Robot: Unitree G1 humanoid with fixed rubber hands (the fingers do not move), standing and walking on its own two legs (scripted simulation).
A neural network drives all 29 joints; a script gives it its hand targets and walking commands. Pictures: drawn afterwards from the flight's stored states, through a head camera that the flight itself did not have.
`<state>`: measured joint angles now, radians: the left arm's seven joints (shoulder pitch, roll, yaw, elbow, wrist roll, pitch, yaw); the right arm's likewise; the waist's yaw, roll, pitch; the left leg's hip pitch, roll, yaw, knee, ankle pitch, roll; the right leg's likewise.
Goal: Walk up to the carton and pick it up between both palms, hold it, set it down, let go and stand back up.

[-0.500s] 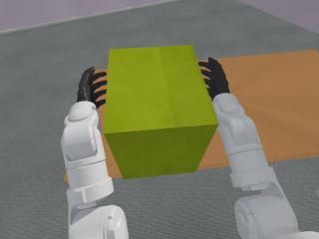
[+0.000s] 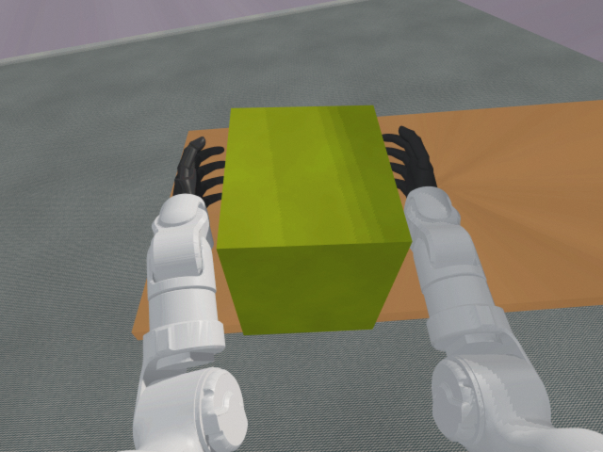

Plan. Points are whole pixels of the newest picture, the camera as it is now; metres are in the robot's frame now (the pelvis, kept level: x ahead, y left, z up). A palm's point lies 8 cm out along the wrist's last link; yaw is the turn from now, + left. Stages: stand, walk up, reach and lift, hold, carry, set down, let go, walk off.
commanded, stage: set down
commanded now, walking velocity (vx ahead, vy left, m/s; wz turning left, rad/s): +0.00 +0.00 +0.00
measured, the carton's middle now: (305, 225) +0.41 -0.02 +0.09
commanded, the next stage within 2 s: none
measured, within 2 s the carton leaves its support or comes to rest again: rests again in 1.96 s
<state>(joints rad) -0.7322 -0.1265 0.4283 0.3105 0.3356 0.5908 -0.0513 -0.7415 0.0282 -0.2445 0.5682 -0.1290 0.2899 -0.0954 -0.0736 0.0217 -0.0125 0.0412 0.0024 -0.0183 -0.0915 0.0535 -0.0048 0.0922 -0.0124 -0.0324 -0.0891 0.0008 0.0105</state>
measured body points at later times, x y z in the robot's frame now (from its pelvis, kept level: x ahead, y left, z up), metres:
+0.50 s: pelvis +0.01 +0.00 +0.00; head +0.01 -0.01 +0.45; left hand +0.43 +0.12 +0.13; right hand +0.42 -0.17 +0.13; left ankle +0.00 +0.12 -0.76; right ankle -0.03 -0.12 -0.76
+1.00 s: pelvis +0.02 +0.00 +0.00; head +0.04 -0.01 +0.45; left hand +0.45 +0.12 +0.10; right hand +0.44 -0.17 +0.10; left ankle +0.00 +0.12 -0.76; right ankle -0.03 -0.12 -0.76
